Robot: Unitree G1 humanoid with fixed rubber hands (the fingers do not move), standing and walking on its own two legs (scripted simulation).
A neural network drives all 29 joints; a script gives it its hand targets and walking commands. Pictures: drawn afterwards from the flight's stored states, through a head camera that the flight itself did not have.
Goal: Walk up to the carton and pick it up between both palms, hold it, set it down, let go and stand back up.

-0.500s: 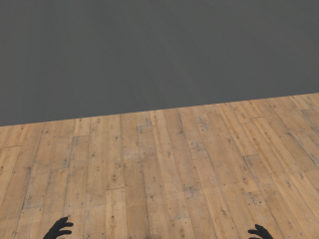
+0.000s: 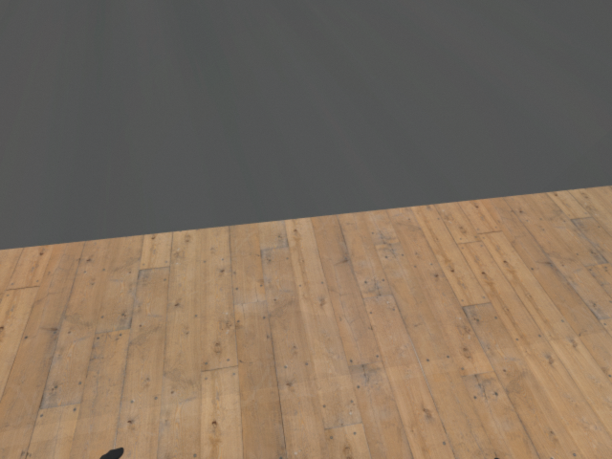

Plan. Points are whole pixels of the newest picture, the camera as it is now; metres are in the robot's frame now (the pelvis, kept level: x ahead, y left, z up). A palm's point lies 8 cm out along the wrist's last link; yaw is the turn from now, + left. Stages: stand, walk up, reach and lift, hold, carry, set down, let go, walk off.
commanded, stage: stand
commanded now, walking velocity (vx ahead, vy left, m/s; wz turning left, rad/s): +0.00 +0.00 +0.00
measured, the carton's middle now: out of the picture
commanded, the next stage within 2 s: walk up in 0.76 s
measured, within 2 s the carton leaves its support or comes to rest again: neither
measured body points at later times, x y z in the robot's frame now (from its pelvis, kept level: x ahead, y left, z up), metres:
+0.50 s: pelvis -0.01 +0.00 +0.00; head -0.01 +0.00 +0.45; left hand +0.07 +0.29 -0.13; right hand +0.07 -0.29 -0.13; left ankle +0.00 +0.11 -0.74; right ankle +0.00 -0.14 -0.74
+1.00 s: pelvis +0.00 +0.00 +0.00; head +0.00 +0.00 +0.45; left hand +0.07 +0.30 -0.13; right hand +0.07 -0.30 -0.13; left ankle +0.00 +0.11 -0.74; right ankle +0.00 -0.14 -0.74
